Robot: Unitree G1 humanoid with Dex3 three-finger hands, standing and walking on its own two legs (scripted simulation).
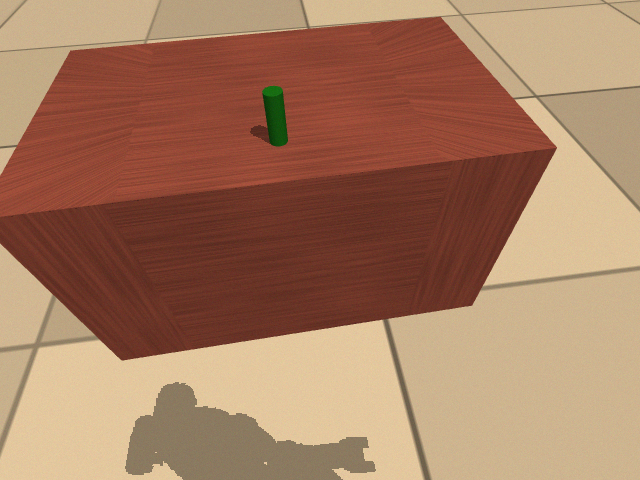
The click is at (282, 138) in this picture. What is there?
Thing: slim round
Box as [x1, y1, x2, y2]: [262, 86, 287, 145]
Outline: 269,86 264,88 262,91 270,143 273,145 282,145 287,141 282,89 278,86
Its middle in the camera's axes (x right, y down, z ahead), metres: -0.10 -0.26 +0.87
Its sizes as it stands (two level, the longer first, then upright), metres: 0.043 0.043 0.127
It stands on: a support 0.70 m high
